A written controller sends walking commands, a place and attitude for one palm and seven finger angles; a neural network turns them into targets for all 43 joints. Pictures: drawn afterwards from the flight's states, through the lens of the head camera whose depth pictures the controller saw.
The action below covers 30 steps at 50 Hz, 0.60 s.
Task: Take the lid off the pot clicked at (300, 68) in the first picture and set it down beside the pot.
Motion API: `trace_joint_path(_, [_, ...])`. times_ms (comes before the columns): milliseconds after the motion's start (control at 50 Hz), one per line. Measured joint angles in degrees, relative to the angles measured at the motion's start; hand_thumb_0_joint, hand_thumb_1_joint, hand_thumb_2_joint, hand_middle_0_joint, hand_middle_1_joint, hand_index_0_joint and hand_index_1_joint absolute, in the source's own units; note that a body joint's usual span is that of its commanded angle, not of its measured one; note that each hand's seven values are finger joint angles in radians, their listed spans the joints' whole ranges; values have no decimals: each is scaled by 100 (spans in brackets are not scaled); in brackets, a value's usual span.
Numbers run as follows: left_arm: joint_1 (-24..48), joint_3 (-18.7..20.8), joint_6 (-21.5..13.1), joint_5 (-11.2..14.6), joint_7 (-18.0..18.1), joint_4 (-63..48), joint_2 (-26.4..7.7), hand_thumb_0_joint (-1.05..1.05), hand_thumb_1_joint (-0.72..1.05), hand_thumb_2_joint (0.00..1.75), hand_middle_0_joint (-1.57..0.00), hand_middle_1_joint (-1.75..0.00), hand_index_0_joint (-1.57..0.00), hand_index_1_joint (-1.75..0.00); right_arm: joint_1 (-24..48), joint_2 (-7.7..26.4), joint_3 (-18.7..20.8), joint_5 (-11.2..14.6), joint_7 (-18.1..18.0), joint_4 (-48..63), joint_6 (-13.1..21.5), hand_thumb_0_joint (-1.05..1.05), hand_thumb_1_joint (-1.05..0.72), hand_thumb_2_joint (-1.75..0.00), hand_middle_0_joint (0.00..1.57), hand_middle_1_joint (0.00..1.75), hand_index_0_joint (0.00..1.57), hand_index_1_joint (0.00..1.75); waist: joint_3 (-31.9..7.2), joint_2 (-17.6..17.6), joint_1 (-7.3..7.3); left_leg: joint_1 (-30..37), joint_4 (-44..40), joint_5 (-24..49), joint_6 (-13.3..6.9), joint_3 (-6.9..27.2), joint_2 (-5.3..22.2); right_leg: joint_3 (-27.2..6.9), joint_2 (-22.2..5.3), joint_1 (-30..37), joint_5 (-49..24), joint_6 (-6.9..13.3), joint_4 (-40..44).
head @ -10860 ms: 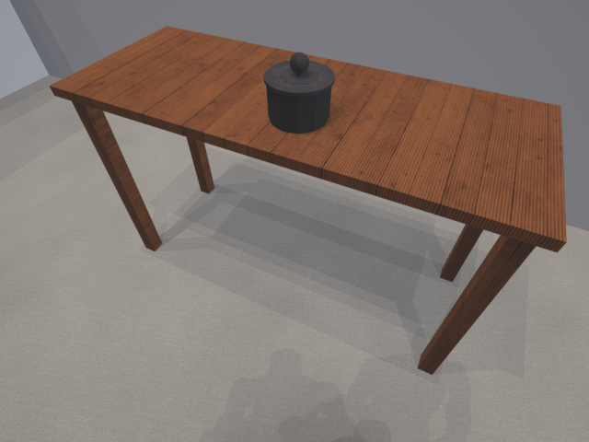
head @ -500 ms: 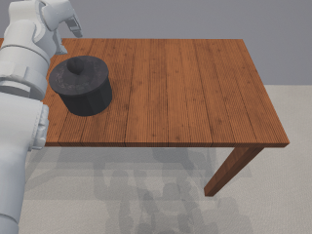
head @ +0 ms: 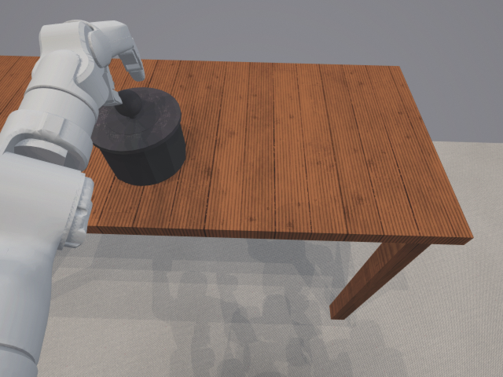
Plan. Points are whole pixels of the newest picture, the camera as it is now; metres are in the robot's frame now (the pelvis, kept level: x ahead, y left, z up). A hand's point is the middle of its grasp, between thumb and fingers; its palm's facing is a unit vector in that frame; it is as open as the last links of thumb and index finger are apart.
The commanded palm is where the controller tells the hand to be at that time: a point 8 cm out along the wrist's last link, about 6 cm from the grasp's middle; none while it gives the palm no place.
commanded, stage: lower the open fingers around the knob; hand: left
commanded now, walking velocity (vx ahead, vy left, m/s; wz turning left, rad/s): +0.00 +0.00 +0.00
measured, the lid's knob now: (128, 103) +0.54 +0.16 +0.13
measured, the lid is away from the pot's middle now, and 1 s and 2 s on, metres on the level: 0.00 0.00 0.00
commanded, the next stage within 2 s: close the fingers and squeeze the knob in 0.60 s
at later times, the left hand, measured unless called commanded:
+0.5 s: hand (113, 103) +0.51 +0.17 +0.16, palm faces -0.43 -0.07 -0.90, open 10.1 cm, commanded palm +0.53 +0.17 +0.22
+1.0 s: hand (115, 101) +0.51 +0.17 +0.16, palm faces -0.44 -0.06 -0.90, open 9.9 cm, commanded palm +0.53 +0.17 +0.22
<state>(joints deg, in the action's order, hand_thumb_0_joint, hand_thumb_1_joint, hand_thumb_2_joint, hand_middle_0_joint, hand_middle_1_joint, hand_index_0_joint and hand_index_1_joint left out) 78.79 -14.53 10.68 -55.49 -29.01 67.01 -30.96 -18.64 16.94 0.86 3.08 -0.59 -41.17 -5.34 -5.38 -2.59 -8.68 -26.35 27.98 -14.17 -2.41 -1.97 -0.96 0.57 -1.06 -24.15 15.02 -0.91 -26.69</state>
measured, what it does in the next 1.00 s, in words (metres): stands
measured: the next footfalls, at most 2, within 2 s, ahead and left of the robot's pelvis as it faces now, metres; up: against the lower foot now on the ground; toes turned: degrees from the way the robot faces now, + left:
none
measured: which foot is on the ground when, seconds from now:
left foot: down 0.00-1.00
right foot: down 0.00-1.00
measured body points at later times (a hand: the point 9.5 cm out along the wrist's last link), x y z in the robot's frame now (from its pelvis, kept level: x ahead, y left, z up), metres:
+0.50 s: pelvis +0.00 +0.00 +0.00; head +0.07 +0.00 +0.44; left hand +0.53 +0.17 +0.21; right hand -0.02 -0.28 -0.13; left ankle -0.02 +0.09 -0.74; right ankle -0.03 -0.13 -0.74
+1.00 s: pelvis +0.00 +0.01 +0.00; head +0.07 +0.00 +0.44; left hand +0.53 +0.17 +0.21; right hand -0.02 -0.27 -0.13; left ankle -0.02 +0.09 -0.74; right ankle -0.03 -0.13 -0.74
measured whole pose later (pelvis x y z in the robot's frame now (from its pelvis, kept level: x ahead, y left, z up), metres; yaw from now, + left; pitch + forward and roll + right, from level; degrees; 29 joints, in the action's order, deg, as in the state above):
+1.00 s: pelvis +0.00 +0.01 +0.00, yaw -1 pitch +14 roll -1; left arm 77.3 -13.5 6.8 -55.9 -26.9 71.7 -32.0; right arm -21.3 16.2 0.9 3.3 -1.6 -42.8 -5.2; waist -6.0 -2.4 -9.9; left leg -29.0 30.4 -15.4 -2.9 -2.9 -0.6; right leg -0.5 -0.8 -26.7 15.3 -1.4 -28.1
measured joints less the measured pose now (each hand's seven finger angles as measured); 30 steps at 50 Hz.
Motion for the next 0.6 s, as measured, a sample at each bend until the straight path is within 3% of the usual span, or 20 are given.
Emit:
trace_joint_path(280, [-149, 30, -186, 40, 95, 159, 25, 0, -31, 149, -85, -8, -85, -8, -24, -44, -24, 27, -72, -56, -6, 1, -90, -89, 20, 30, 20, 30, 10, 27, -26, -92, 116, -42, 1, -15, 27, -18, 25, -91, 19, 5, -92])
trace_joint_path(600, [-299, 129, -435, -1, 213, 280, -183, 0, -31, 149, -85, -8, -84, -8, -312, -4, 44, 36, -121, -164, -39, 1, -90, -89, 20, 30, 20, 30, -7, 56, -111, -184, 208, -103, -23, -67, 54, -75, 50, -166, 11, -18, -101])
